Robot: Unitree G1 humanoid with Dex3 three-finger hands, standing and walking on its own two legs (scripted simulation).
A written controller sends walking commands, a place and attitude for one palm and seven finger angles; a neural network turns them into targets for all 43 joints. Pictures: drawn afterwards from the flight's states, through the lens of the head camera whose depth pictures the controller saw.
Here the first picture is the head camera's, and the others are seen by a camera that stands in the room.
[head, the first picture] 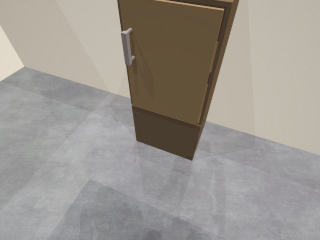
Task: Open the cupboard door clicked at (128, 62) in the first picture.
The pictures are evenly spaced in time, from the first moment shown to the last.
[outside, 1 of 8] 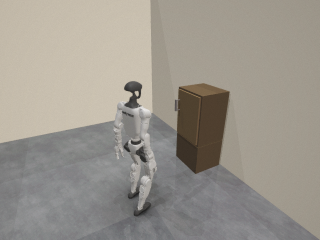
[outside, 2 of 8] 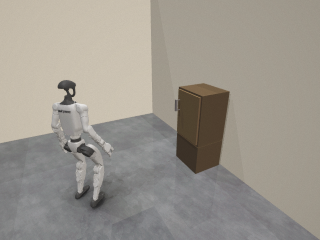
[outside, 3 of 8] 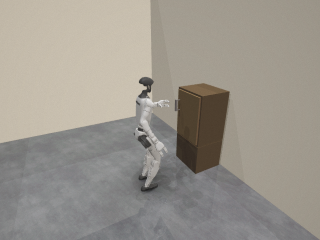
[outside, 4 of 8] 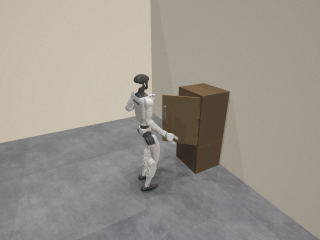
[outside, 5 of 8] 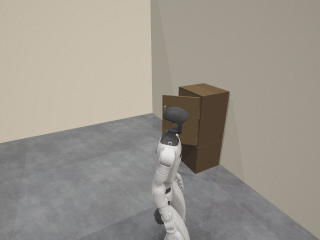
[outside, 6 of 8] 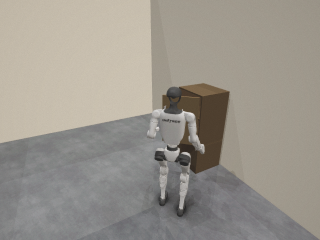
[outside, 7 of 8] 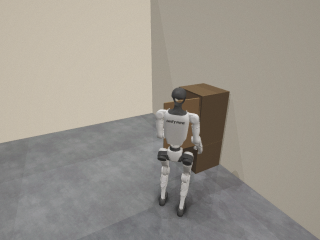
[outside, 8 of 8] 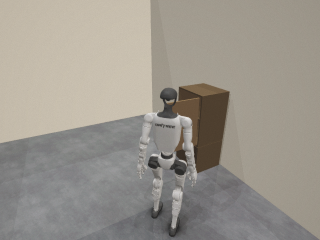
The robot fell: no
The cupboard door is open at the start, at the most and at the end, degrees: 0 88 88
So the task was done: yes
